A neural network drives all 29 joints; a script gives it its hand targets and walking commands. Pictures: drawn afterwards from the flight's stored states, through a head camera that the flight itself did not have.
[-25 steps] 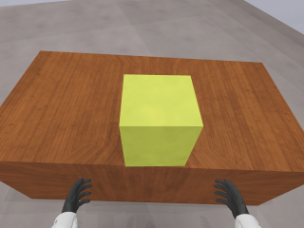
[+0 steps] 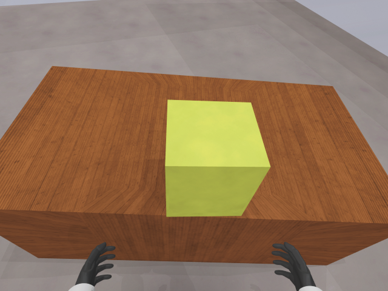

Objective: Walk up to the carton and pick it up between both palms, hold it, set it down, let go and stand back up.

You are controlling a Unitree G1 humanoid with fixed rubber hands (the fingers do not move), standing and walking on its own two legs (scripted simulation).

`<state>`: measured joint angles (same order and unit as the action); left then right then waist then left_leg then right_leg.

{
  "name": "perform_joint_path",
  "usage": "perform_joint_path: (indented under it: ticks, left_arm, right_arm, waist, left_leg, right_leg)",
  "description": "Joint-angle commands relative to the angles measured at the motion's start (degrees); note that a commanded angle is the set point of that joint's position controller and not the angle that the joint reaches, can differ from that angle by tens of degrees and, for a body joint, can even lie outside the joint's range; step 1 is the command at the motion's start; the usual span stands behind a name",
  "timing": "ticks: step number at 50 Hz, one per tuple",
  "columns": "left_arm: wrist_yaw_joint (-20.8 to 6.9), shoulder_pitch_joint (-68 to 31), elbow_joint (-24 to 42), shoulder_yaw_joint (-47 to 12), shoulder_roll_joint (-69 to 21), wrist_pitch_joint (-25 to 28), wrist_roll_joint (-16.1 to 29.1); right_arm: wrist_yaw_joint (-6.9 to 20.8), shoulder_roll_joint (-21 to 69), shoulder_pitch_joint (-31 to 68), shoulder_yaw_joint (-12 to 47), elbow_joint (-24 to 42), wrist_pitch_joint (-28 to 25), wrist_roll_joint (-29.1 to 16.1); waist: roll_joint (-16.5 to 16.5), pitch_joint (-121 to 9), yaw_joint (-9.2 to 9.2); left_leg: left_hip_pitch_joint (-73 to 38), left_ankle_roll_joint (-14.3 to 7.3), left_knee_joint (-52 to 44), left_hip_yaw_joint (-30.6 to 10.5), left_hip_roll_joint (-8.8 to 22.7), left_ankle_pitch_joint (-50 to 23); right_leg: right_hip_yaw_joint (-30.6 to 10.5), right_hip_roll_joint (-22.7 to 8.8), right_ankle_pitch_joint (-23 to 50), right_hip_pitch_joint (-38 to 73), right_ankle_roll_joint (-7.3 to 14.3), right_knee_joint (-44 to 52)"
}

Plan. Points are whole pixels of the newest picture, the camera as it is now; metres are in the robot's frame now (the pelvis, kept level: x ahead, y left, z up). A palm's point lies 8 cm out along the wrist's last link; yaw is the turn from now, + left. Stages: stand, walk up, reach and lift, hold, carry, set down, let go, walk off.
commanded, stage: let go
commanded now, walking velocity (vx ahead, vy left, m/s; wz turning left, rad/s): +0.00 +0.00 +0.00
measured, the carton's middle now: (207, 161) +0.45 -0.03 -0.08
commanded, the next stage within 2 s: stand in 0.30 s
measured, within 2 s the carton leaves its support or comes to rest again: neither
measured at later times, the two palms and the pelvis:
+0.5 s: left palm out of the picture +0.12 +0.24 -0.10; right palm out of the picture +0.09 -0.24 -0.11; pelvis +0.00 +0.00 +0.00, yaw +0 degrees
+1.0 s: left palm out of the picture -0.04 +0.24 -0.15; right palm out of the picture -0.05 -0.20 -0.14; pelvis -0.02 +0.02 +0.00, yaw +0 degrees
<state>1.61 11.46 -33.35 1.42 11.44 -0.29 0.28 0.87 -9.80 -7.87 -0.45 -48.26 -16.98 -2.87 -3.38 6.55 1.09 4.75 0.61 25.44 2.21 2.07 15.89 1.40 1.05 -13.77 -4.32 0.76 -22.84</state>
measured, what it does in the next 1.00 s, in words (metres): stands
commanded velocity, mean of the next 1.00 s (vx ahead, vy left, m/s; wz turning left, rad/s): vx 0.00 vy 0.00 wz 0.00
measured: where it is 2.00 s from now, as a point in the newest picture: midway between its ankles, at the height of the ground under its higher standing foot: outside the picture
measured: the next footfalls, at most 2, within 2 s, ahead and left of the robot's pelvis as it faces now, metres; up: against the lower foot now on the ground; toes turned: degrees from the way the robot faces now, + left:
none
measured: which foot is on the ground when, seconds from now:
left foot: down 0.00-1.00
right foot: down 0.00-1.00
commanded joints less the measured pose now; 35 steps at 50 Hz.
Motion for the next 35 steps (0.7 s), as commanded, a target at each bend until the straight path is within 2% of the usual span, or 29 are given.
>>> perform_joint_path:
  ticks: [1, 3, 4, 5, 6, 10, 14, 15, 16, 17, 18, 19, 20, 22, 25, 28, 35]
  left_arm:
    - [0.7, -6.2, 14.2, 0.2, 5.2, -0.5, -0.2]
    - [0.6, -5.4, 14.5, 0.0, 5.2, -1.5, -0.4]
    - [1.6, -5.2, 14.8, -1.3, 4.4, -2.8, -2.0]
    - [1.9, -4.6, 15.5, -1.4, 4.1, -3.4, -1.7]
    - [2.0, -4.3, 15.4, -1.4, 4.1, -3.8, -1.7]
    - [0.9, -4.4, 13.6, -0.5, 5.8, -4.4, 0.2]
    - [-0.1, -5.1, 12.2, 0.3, 7.0, -4.8, 0.9]
    - [1.8, 1.0, 12.5, -0.9, 6.1, -2.5, -0.6]
    - [0.2, 5.8, 2.1, 2.9, 10.3, -0.1, -4.0]
    - [-0.7, 6.4, 2.1, 3.2, 10.9, 0.2, -2.9]
    - [-1.1, 4.0, 2.1, 3.0, 9.0, 0.5, -2.6]
    - [-1.3, 4.2, 2.0, 2.7, 8.1, 1.0, -2.2]
    - [-1.6, 4.4, 1.3, 2.6, 7.3, 1.3, -1.8]
    - [-1.7, 3.0, 0.3, 2.4, 6.2, 0.8, -2.0]
    - [-1.7, 4.7, -2.8, 2.8, 7.1, 1.1, -2.6]
    - [-1.1, 5.2, -6.3, 3.3, 8.0, 1.8, -2.5]
    - [-0.5, 8.0, -15.3, 3.3, 6.9, 2.6, -1.6]
  right_arm:
    - [0.4, -9.1, 4.8, -3.7, 9.0, -0.8, 0.4]
    - [0.5, -9.1, 3.9, -3.7, 8.9, -0.3, 0.6]
    - [1.2, -7.8, 2.9, -3.0, 3.3, -0.5, 1.4]
    - [1.9, -8.3, 3.9, -3.7, 4.9, -0.4, 1.6]
    - [2.2, -8.4, 3.3, -3.8, 5.5, -0.1, 1.7]
    - [1.4, -8.3, 3.5, -4.5, 8.7, 0.1, 3.3]
    - [0.5, -7.8, 3.5, -4.6, 11.0, 0.7, 4.6]
    - [2.0, -8.7, 2.3, -4.6, 17.7, 1.4, 2.4]
    - [-0.2, -13.2, -6.0, -5.6, 4.0, 11.2, 4.6]
    - [-0.6, -12.7, -8.3, -5.6, 6.2, 14.9, 6.0]
    - [-0.4, -12.1, -5.8, -5.4, 7.4, 16.3, 6.0]
    - [-0.6, -11.8, -5.4, -5.2, 8.3, 16.9, 5.5]
    - [-0.5, -10.9, -6.0, -4.8, 7.8, 17.2, 5.0]
    - [-0.1, -9.1, -7.0, -4.3, 6.4, 17.5, 4.6]
    - [-0.1, -8.3, -6.0, -4.3, 5.4, 17.3, 5.4]
    - [-0.5, -8.3, -9.4, -4.4, 3.2, 16.8, 5.3]
    - [-1.3, -8.9, -14.0, -4.9, -1.5, 16.1, 4.3]
  waist:
    - [6.5, -9.7, -1.3]
    - [6.9, -10.0, -1.49]
    - [15.4, -10.4, -1.41]
    - [13.2, -10.3, -0.54]
    - [12.9, -10.2, -0.81]
    - [4.9, -9.6, -0.74]
    - [1.1, -8.7, -0.16]
    - [4.1, -12.4, -3.01]
    - [-3.5, -14.1, 0.1]
    - [-6.5, -13.9, -0.76]
    - [-6.2, -12.1, -0.56]
    - [-4.5, -14.6, -0.53]
    - [-2.2, -16.1, -0.66]
    - [1.9, -9.3, -1.05]
    - [6.5, -1.5, -0.36]
    - [7.0, -0.9, -1.07]
    - [5.0, -5.6, -1.42]
  left_leg:
    - [-6.9, 2.4, -2.8, -0.4, -1.1, -20.5]
    - [-8.0, 2.6, -2.4, -0.5, -1.1, -22.3]
    - [-7.8, 4.3, -3.9, 0.2, -0.2, -23.1]
    - [-6.5, 4.1, -4.2, 0.3, 0.1, -24.0]
    - [-6.5, 4.1, -4.3, 0.4, 0.0, -23.9]
    - [-4.4, 2.2, -4.0, 1.4, -0.9, -21.5]
    - [-1.8, 1.2, -4.5, 2.3, -1.6, -17.5]
    - [-3.0, 1.2, -4.8, -0.9, -1.4, -20.3]
    - [3.2, -0.4, -0.1, -3.7, 6.5, -26.4]
    - [4.5, 0.2, -0.1, -3.6, 6.0, -17.6]
    - [4.1, 0.3, -0.2, -3.1, 5.5, -14.2]
    - [2.3, 0.2, 1.0, -2.9, 5.4, -17.8]
    - [2.7, 0.3, 1.4, -2.3, 4.8, -17.3]
    - [8.7, 0.8, -1.8, -2.3, 3.9, -7.2]
    - [10.6, 0.2, -3.5, -3.4, 4.0, -5.8]
    - [10.8, -0.4, -5.0, -4.3, 3.9, -5.7]
    - [6.1, -1.4, -6.6, -4.6, 3.9, -5.1]
  right_leg:
    - [1.0, 0.8, 14.8, -3.1, 1.0, 4.2]
    - [1.2, 0.9, 15.8, -3.5, 1.1, 4.3]
    - [1.3, 1.2, 11.6, -5.3, 2.7, 3.7]
    - [1.9, 1.8, 10.1, -4.2, 2.7, 4.1]
    - [1.7, 1.7, 10.1, -4.0, 2.8, 4.2]
    - [0.9, 1.4, 13.6, -2.6, 1.2, 4.5]
    - [0.4, 1.1, 14.3, -1.0, 0.1, 4.2]
    - [0.9, 2.3, 15.0, -2.4, 1.1, 4.5]
    - [-2.6, -7.0, 22.8, 1.5, -2.2, -0.3]
    - [-3.7, -6.5, 20.6, 1.3, -3.1, 0.0]
    - [-4.6, -6.5, 22.5, -0.9, -3.2, 0.2]
    - [-4.6, -6.9, 28.5, -0.4, -3.0, -1.0]
    - [-4.4, -6.5, 28.4, -0.7, -2.4, -1.7]
    - [-5.0, -6.0, 14.5, -4.2, -1.9, 1.2]
    - [-6.7, -6.3, 10.4, -9.5, -1.1, 3.9]
    - [-7.1, -6.5, 9.0, -8.2, -0.4, 5.1]
    - [-6.2, -6.0, 7.4, -4.7, -0.2, 6.4]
